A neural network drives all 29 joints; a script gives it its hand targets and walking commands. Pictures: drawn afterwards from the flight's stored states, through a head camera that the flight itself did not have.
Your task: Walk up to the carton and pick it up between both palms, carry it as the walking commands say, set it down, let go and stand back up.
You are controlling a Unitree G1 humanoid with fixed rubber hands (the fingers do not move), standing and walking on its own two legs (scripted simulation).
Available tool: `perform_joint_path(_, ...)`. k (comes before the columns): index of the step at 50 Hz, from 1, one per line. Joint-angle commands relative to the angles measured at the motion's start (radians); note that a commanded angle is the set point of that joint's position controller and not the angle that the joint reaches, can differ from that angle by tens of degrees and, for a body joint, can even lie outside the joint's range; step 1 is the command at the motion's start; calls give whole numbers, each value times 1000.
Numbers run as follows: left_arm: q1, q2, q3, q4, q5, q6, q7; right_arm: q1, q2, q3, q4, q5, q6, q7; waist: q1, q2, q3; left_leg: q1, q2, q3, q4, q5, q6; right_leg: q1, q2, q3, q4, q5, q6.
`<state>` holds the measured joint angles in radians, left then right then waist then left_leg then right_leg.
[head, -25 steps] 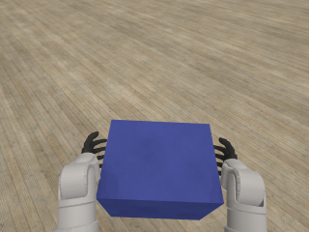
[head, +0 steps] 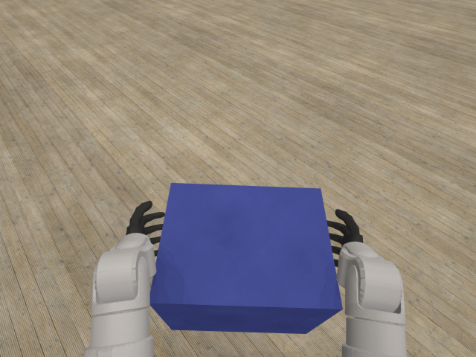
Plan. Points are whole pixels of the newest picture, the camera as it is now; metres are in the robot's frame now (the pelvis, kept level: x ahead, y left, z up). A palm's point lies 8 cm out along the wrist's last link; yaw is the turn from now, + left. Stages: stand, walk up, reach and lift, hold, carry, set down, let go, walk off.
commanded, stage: carry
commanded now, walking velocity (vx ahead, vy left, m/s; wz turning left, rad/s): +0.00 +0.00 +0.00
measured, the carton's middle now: (242, 262) +0.29 +0.00 +0.00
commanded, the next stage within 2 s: none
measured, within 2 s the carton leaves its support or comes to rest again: neither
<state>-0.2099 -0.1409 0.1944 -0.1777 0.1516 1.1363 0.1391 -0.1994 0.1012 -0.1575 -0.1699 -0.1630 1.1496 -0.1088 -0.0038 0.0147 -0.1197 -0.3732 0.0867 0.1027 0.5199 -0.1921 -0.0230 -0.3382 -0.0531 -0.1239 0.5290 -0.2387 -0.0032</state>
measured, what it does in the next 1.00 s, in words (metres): stands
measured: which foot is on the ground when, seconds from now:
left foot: down 0.00-1.00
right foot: down 0.00-1.00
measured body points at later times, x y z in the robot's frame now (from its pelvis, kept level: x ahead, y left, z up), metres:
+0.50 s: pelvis +0.00 +0.01 +0.00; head -0.02 +0.01 +0.45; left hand +0.29 +0.18 +0.06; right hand +0.28 -0.17 +0.06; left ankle +0.04 +0.13 -0.73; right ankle +0.02 -0.12 -0.73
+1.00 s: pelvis +0.01 +0.01 +0.00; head -0.02 +0.01 +0.45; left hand +0.29 +0.18 +0.06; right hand +0.28 -0.16 +0.05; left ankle +0.04 +0.14 -0.73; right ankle +0.02 -0.12 -0.73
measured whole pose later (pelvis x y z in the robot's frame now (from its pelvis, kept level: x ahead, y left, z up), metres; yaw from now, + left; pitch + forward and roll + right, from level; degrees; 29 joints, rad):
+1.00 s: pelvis +0.01 +0.01 +0.00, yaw +0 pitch +2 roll +0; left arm -0.17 -0.14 0.18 -0.07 0.18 0.96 0.10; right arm -0.13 0.13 -0.16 -0.09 -0.20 0.97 -0.08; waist 0.00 0.00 -0.11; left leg -0.35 0.08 0.11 0.52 -0.21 -0.02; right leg -0.31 -0.06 -0.12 0.52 -0.24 0.01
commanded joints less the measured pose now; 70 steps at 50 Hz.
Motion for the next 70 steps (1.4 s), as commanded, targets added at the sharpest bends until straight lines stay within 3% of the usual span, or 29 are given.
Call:
perform_joint_path(1,-500,-918,-731,-35,-419,-5,-372,-573,927,681,-92,433,-28,340,1,-23,-266,147,75,-68,-47,124,10,74,-103,75,-89,131,-3)
perform_joint_path(4,-489,-892,-693,4,-387,-29,-372,-526,903,632,-15,395,-49,342,2,-2,-253,145,74,-65,-49,113,9,66,-101,69,-92,124,-1)
perform_joint_path(20,-455,-869,-643,67,-334,-109,-366,-515,868,590,20,349,-133,338,3,-8,-254,135,81,-74,-63,93,13,83,-98,68,-98,87,3)
perform_joint_path(22,-466,-888,-692,3,-372,-105,-364,-535,878,635,-55,385,-127,335,3,-9,-263,142,75,-69,-63,98,11,85,-96,69,-97,87,4)
perform_joint_path(24,-448,-864,-628,100,-319,-127,-360,-492,842,566,52,329,-147,337,5,-3,-261,148,72,-67,-65,87,12,74,-97,73,-98,75,2)
perform_joint_path(27,-489,-877,-702,-46,-380,-127,-362,-531,871,645,-84,388,-148,335,4,8,-254,144,76,-70,-63,91,14,85,-94,71,-93,92,5)
perform_joint_path(30,-417,-845,-623,102,-302,-147,-358,-470,835,561,57,321,-169,336,7,1,-242,136,79,-74,-72,99,15,80,-93,68,-88,79,5)
perform_joint_path(32,-434,-862,-693,-8,-362,-139,-359,-505,852,638,-72,377,-163,333,6,-3,-252,140,82,-75,-62,113,17,92,-95,71,-87,97,8)
perform_joint_path(35,-394,-841,-602,143,-284,-168,-360,-458,815,551,70,298,-191,332,7,-6,-244,131,76,-69,-65,102,16,99,-97,69,-83,109,6)
perform_joint_path(37,-458,-867,-701,-43,-374,-154,-358,-508,848,648,-100,381,-177,331,5,-5,-241,138,75,-69,-60,100,14,88,-97,69,-89,109,9)
perform_joint_path(38,-466,-878,-701,-33,-373,-138,-358,-521,867,651,-90,387,-158,330,3,-15,-242,140,75,-69,-67,86,15,86,-97,76,-94,90,9)
perform_joint_path(40,-370,-800,-532,249,-218,-202,-360,-428,786,474,196,230,-222,335,7,-20,-232,130,78,-72,-72,69,15,86,-96,67,-97,75,4)
perform_joint_path(42,-462,-869,-743,-119,-405,-161,-355,-518,853,691,-180,412,-184,329,8,-10,-227,121,79,-75,-64,79,15,101,-99,70,-96,80,10)
perform_joint_path(45,-339,-795,-552,225,-227,-208,-355,-438,780,504,141,254,-231,333,6,-23,-225,130,83,-72,-65,77,16,85,-96,62,-97,79,3)
perform_joint_path(47,-435,-859,-718,-85,-380,-173,-351,-507,836,671,-154,393,-196,327,7,0,-233,139,75,-66,-55,97,12,99,-103,77,-101,111,8)
perform_joint_path(50,-344,-801,-576,179,-242,-216,-353,-421,783,522,113,263,-237,332,7,-4,-237,135,79,-68,-66,90,11,99,-96,66,-93,102,2)
perform_joint_path(51,-378,-820,-668,13,-326,-208,-351,-458,808,614,-53,345,-230,330,10,9,-228,129,81,-70,-59,85,13,106,-98,65,-92,106,7)
perform_joint_path(52,-429,-847,-686,-24,-348,-189,-349,-457,823,627,-66,352,-208,327,9,7,-245,144,77,-67,-60,109,12,106,-101,77,-89,126,7)
perform_joint_path(53,-429,-850,-681,2,-337,-178,-349,-476,830,627,-61,347,-198,325,6,-14,-232,136,76,-64,-65,87,9,104,-102,74,-99,108,8)
perform_joint_path(54,-378,-798,-579,158,-250,-202,-350,-427,787,523,107,266,-221,328,6,-18,-238,140,79,-71,-68,87,13,96,-99,72,-100,91,4)
perform_joint_path(55,-341,-784,-586,157,-246,-225,-352,-422,773,537,87,264,-247,331,7,-10,-223,139,83,-68,-62,105,13,94,-98,63,-91,113,6)
perform_joint_path(56,-373,-818,-685,-17,-333,-208,-348,-463,811,635,-87,353,-232,328,7,-9,-221,138,82,-68,-56,82,11,91,-100,68,-102,99,6)
perform_joint_path(57,-418,-846,-706,-53,-364,-181,-349,-501,824,658,-135,378,-205,322,7,-12,-232,139,81,-72,-57,94,13,103,-102,75,-105,106,10)
perform_joint_path(58,-396,-812,-590,146,-262,-198,-351,-454,787,537,76,271,-220,324,3,-12,-218,139,75,-66,-66,80,10,91,-101,77,-109,93,8)
perform_joint_path(59,-354,-786,-580,160,-242,-226,-352,-427,770,530,84,257,-250,327,7,-14,-223,137,80,-66,-67,82,10,92,-102,68,-109,79,3)
perform_joint_path(61,-376,-819,-673,-1,-328,-208,-346,-462,802,629,-86,344,-231,324,9,-1,-238,137,80,-72,-58,90,14,114,-99,70,-98,115,10)
perform_joint_path(64,-339,-796,-610,119,-270,-225,-348,-431,775,563,24,286,-250,324,7,-15,-223,140,82,-68,-64,101,12,100,-101,67,-101,114,5)
perform_joint_path(65,-358,-798,-650,36,-302,-223,-348,-451,783,603,-46,317,-245,323,7,1,-232,138,85,-73,-60,108,16,119,-99,65,-93,119,8)
perform_joint_path(70,-340,-782,-627,64,-277,-230,-344,-426,767,581,-11,297,-249,322,7,2,-225,145,78,-66,-65,105,14,105,-99,71,-94,114,9)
